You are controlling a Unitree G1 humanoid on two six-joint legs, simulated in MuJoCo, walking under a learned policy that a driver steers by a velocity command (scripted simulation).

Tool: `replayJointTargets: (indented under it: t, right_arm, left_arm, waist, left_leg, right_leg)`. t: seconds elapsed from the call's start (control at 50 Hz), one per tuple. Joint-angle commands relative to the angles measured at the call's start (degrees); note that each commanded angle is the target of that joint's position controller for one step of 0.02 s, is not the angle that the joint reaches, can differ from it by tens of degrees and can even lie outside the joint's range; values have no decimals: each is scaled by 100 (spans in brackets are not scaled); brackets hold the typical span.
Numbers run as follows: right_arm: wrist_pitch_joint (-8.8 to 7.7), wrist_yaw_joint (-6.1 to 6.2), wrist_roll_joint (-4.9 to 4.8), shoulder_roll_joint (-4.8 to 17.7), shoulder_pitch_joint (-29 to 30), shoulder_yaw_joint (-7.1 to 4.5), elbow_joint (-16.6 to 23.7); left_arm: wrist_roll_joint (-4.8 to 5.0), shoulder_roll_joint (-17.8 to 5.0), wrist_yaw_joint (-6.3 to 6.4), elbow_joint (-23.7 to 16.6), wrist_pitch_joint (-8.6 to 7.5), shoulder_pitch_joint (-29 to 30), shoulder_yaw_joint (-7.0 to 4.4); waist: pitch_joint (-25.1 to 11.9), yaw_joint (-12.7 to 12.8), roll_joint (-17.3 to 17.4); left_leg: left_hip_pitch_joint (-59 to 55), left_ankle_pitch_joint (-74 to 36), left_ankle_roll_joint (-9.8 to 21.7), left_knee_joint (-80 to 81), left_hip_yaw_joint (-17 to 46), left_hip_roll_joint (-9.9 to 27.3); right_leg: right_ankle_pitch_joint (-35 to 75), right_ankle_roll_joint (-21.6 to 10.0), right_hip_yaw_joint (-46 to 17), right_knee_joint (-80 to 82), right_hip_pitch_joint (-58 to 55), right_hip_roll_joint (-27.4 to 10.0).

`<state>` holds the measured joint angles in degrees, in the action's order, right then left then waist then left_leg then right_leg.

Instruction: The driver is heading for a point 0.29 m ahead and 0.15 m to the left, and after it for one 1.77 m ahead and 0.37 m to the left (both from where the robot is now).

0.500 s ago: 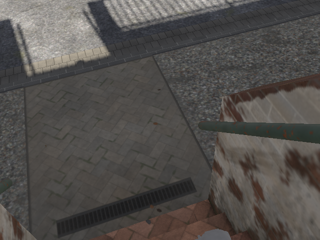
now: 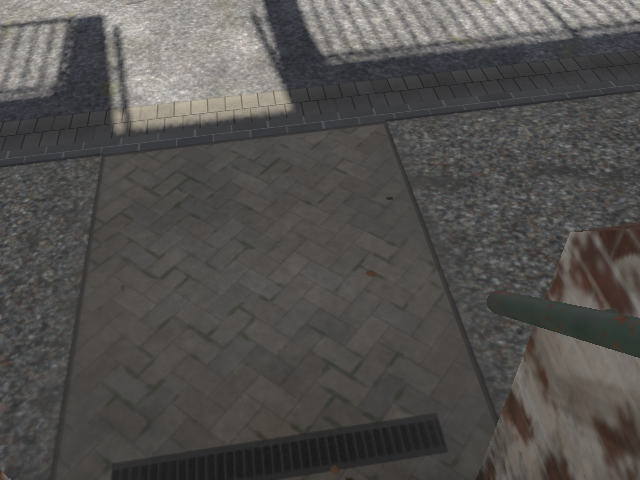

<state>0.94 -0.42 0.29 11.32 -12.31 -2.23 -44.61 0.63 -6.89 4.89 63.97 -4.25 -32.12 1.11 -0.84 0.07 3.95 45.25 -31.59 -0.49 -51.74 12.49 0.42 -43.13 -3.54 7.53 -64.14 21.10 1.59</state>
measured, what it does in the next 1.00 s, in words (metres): goes down, turning left: left foot 0.23 m lower, then right foot 0.25 m lower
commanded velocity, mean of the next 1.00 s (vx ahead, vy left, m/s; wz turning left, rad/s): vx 0.19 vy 0.00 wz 0.38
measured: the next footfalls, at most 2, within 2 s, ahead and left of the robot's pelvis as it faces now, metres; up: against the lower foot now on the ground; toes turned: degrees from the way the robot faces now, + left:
left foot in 0.16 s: +0.13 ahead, +0.14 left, -0.23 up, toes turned +2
right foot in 0.54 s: +0.43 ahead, +0.01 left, -0.48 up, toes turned +28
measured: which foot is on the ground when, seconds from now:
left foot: up 0.00-0.14, down 0.16-0.54, up 0.56-0.86, down 0.88-1.00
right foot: down 0.00-0.16, up 0.18-0.52, down 0.54-1.00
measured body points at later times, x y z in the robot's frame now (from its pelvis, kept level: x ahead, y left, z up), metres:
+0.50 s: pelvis +0.25 +0.04 -0.28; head +0.23 +0.05 +0.17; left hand +0.40 +0.30 -0.35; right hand +0.25 -0.19 -0.42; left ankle +0.09 +0.13 -0.88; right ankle +0.42 -0.02 -1.01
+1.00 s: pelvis +0.32 +0.09 -0.40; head +0.31 +0.09 +0.05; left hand +0.24 +0.29 -0.55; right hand +0.57 +0.04 -0.48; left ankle +0.28 +0.25 -0.92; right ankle +0.35 -0.05 -1.13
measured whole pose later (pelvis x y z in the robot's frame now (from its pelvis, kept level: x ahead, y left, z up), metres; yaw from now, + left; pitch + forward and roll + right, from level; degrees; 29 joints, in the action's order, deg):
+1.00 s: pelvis +0.32 +0.09 -0.40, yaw +20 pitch -3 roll +3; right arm 4.6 1.3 -2.6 2.7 -5.3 3.7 -36.1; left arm 1.2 -8.5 3.1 44.0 3.9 -25.8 2.7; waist 1.3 6.9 -3.8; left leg 45.3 -1.0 -3.0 -98.6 -1.1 4.2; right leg -22.6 1.0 -7.7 -37.5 12.0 -3.0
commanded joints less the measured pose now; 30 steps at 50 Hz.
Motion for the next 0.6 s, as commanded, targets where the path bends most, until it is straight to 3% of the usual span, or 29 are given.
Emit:
replayJointTargets:
  t: [0.02, 0.04, 0.06, 0.08, 0.1, 0.12, 0.14, 0.16, 0.18, 0.2, 0.22, 0.24, 0.26, 0.28, 0.3, 0.32, 0.34, 0.36, 0.38, 0.4, 0.42, 0.44, 0.48, 0.5, 0.52, 0.54, 0.56, 0.58, 0.6]
  right_arm:
    - [152, -109, 52, 85, -460, 22, 133]
    - [163, -119, 105, 197, -477, 1, 34]
    - [163, -159, 156, 311, -482, -35, -26]
    - [195, -172, 98, 427, -676, -92, -124]
    - [136, -138, 7, 559, -740, -153, -193]
    - [84, -79, -35, 687, -1491, -224, -522]
    - [84, -117, -45, 858, -3371, -378, -1198]
    - [-21, -145, 12, 412, -4077, -278, -1353]
    - [-124, -91, -190, 635, -3499, -219, -1401]
    - [-116, 19, -176, 680, -2983, -172, -1165]
    - [-29, 18, 40, 368, -2811, -86, -1081]
    - [60, 80, 113, 364, -2973, -90, -1176]
    - [57, 95, 195, 674, -2458, -139, -836]
    - [6, 359, 225, 446, -1769, 9, -470]
    - [97, 576, 101, 105, -1265, 154, -323]
    - [-19, 625, 112, 280, -923, 127, -344]
    - [-195, 686, -24, 440, -976, 32, -352]
    - [-267, 730, -229, 321, -1118, 35, -435]
    - [-306, 849, -411, 148, -1200, 49, -346]
    - [-221, 844, -466, 90, -1602, 50, -425]
    - [-174, 890, -404, -27, -1720, 65, -409]
    - [-172, 851, -233, -273, -1719, 104, -557]
    - [-86, 705, -254, -329, -1446, 109, -426]
    - [-58, 583, -304, -262, -1135, 118, -319]
    - [-42, 533, -388, -88, -377, 43, -219]
    - [-77, 386, -376, -354, -556, 78, -221]
    - [-36, 243, -320, -799, -1732, 108, -171]
    - [8, 195, -377, -663, -2411, 143, -173]
    - [47, 226, -383, -296, -1979, 56, -50]
  left_arm:
    - [138, -917, 53, -458, -58, 778, -167]
    - [255, -871, -26, -457, -4, 489, -219]
    - [220, -848, -96, -384, 24, 161, -239]
    - [202, -1001, -123, -285, 38, 282, -355]
    - [201, -1000, -156, -385, 58, 375, -446]
    - [166, -908, -201, -472, 33, 736, -485]
    - [161, -893, -304, -642, -5, 1763, -524]
    - [199, -790, -228, -969, 70, 2245, -504]
    - [-113, -420, -170, -1508, 69, 1676, -457]
    - [-142, -644, -209, -1883, -37, 1478, -407]
    - [-39, -634, -203, -1919, 27, 1711, -383]
    - [24, -478, -210, -1967, 50, 1956, -343]
    - [51, -534, -220, -2233, 133, 2214, -336]
    - [70, -551, -138, -2677, 238, 2747, -268]
    - [-73, -492, -106, -2820, 339, 2962, -235]
    - [-163, -499, -194, -2279, 284, 1919, -359]
    - [-158, -759, -319, -2157, 130, 1518, -476]
    - [-177, -814, -392, -2197, 61, 1554, -502]
    - [-273, -737, -404, -2434, 113, 1843, -436]
    - [-292, -333, -467, -2778, 202, 2513, -329]
    - [-75, -295, -440, -3069, 194, 2633, -356]
    - [-43, -487, -477, -3102, 201, 2389, -460]
    - [-68, -863, -566, -2603, 236, 950, -608]
    - [-162, -976, -618, -2279, 281, 184, -703]
    - [-170, -1205, -655, -1736, 277, -1207, -825]
    - [-139, -1076, -608, -1574, 384, -1752, -730]
    - [-116, -757, -678, -1543, 397, -891, -344]
    - [-71, -678, -803, -1503, 394, -355, -146]
    - [-13, -541, -907, -1463, 397, -248, -94]
  waist:
    - [687, -403, -890]
    - [722, -199, -813]
    - [673, -13, -784]
    - [638, -122, -1261]
    - [567, 10, -1167]
    - [361, -299, -965]
    - [-138, -1317, -949]
    - [383, -1941, 613]
    - [670, -1020, 2455]
    - [385, -476, 2547]
    - [8, -426, 1309]
    - [-292, -507, 112]
    - [-799, -251, -631]
    - [-171, 43, -699]
    - [-110, 209, -981]
    - [-465, 652, -477]
    - [-537, 693, -260]
    - [-268, 642, -192]
    - [48, 464, -820]
    - [74, -4, -1032]
    - [489, -172, -748]
    - [453, -146, -224]
    - [350, 236, 526]
    - [242, 560, 598]
    - [-13, 1352, 507]
    - [53, 1567, -1151]
    - [-197, 383, -2903]
    - [-912, -238, -3384]
    - [-708, -134, -2240]
  left_leg:
    - [-1807, -1100, 22, 806, -545, -76]
    - [-1405, -915, 92, 661, -566, -49]
    - [-990, -579, 178, 530, -576, -38]
    - [-653, -211, 255, 341, -558, 140]
    - [-516, 263, 256, 168, -720, 189]
    - [-1295, 398, 365, 435, -821, 367]
    - [-3834, 697, 714, 1333, -982, 360]
    - [-4180, 222, 1324, 4828, -1385, 373]
    - [-6073, -2560, 1661, 2132, -14, 531]
    - [-6249, -2320, 1598, 1262, 561, 542]
    - [-5837, -1663, 1749, 1230, 816, 923]
    - [-5469, -832, 1675, 1153, 908, 1033]
    - [-4751, 212, 2103, 1454, 2054, 1446]
    - [-3028, 134, 2100, 1602, 2562, 1576]
    - [-1956, 124, 1781, 1382, 1775, 900]
    - [-731, -33, 1545, 903, 1250, 410]
    - [-847, 1884, 1398, 506, 1019, -3]
    - [-815, 2797, 1280, 189, 999, -209]
    - [-251, 4740, 945, -181, 254, -761]
    - [-557, 5550, 875, -177, 246, -956]
    - [-775, 5830, 976, -366, 562, -984]
    - [-702, 5707, 1060, -830, 842, -969]
    - [-1042, 4922, 1088, -1913, 1023, -910]
    - [-939, 4119, 1065, -2523, 1212, -963]
    - [29, 4084, 867, -3908, 1330, -1097]
    - [930, 7026, 299, -6499, 328, -1916]
    - [2479, 9433, 51, -8459, 192, -2135]
    - [2480, 9494, -213, -8695, 618, -1497]
    - [2314, 9074, -395, -8627, 326, -1205]
  right_leg:
    - [2511, -415, -863, 972, 1889, -1003]
    - [2651, -428, -1034, 390, 1313, -1225]
    - [2867, -423, -1217, -6, 732, -1364]
    - [2964, -459, -1523, -529, 350, -1645]
    - [3071, -481, -1741, -804, 127, -1774]
    - [3760, -376, -1672, -1689, 221, -1857]
    - [4813, -142, -1110, -3350, 1451, -1493]
    - [4179, 250, 69, -6369, 1515, -442]
    - [-139, 480, -42, -7381, 5044, 218]
    - [391, 321, -886, -5934, 5722, -237]
    - [562, 351, -1053, -5789, 5614, -351]
    - [1157, 309, -1169, -5270, 5803, -432]
    - [2174, 387, -1557, -3831, 5473, -497]
    - [3506, 752, -1664, -1667, 4652, -419]
    - [4217, 885, -1415, -36, 2907, -264]
    - [5553, 825, -1246, -638, 872, -72]
    - [7384, 718, -1430, 52, 722, 23]
    - [7940, 663, -1406, 614, 589, 85]
    - [9037, 817, -1148, 2286, -120, 173]
    - [8967, 903, -1010, 3192, -411, 321]
    - [8744, 858, -1371, 4201, -402, 45]
    - [9028, 833, -1607, 4103, -681, -87]
    - [9321, 655, -1751, 4354, -916, -407]
    - [9195, 596, -1645, 4273, -1528, -540]
    - [8936, 466, -2023, 4432, -2945, -1112]
    - [10023, 60, -1860, 5077, -3890, -1889]
    - [13704, -284, -2028, 2456, -4891, -2009]
    - [14148, -882, -2539, 1968, -5023, -2281]
    - [12690, -1246, -2609, 2473, -4060, -2236]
